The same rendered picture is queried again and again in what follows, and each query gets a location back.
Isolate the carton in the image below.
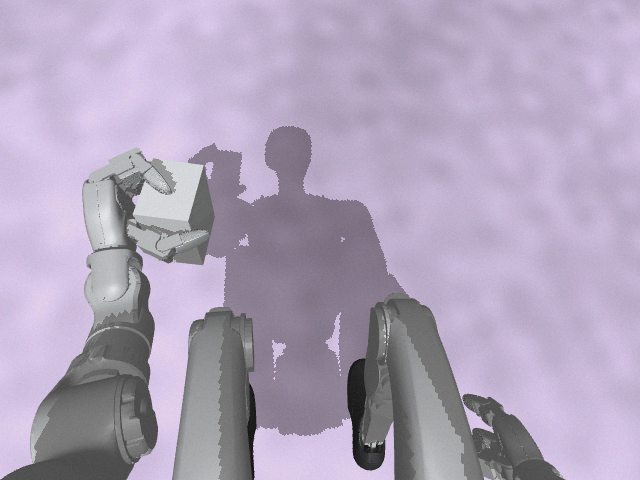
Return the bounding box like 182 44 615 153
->
133 158 215 265

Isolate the right robot arm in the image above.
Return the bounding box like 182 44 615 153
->
513 459 565 480

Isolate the left robot arm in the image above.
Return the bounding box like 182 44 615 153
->
1 247 158 480

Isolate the right robot foot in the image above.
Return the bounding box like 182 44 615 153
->
347 359 385 470

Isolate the left robot hand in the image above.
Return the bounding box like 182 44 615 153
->
82 147 211 263

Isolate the right robot hand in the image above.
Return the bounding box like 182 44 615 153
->
463 394 545 480

